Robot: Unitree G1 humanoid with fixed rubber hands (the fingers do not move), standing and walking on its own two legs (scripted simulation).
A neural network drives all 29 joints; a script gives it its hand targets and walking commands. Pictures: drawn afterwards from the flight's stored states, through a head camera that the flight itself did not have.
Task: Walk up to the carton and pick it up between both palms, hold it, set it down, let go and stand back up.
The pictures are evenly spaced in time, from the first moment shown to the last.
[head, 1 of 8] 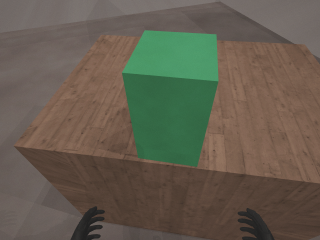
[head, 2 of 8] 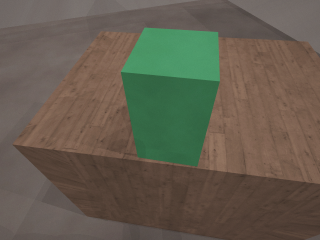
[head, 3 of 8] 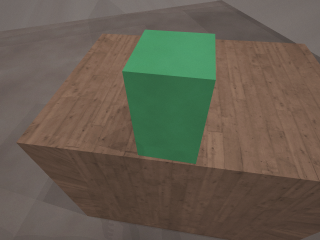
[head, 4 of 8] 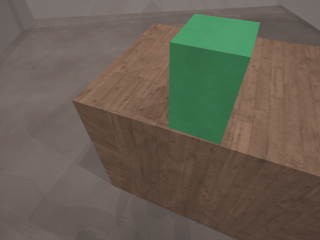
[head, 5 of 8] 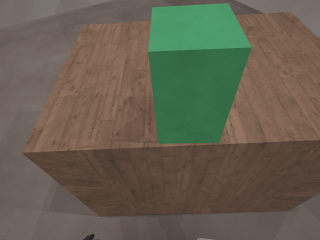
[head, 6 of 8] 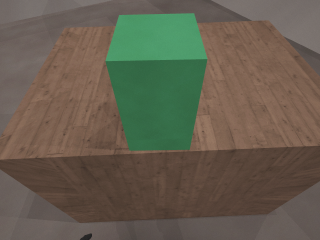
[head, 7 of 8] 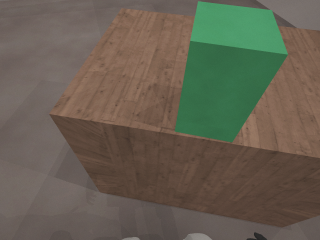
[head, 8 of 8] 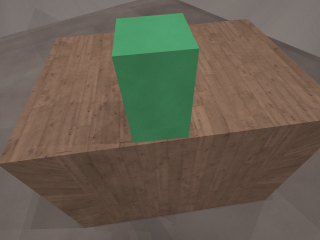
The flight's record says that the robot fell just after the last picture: no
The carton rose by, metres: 0.00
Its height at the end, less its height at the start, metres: +0.00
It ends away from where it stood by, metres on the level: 0.00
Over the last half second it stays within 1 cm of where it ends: yes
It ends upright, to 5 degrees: yes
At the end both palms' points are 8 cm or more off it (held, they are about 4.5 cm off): yes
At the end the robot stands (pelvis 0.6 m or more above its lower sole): yes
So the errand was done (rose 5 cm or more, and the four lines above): no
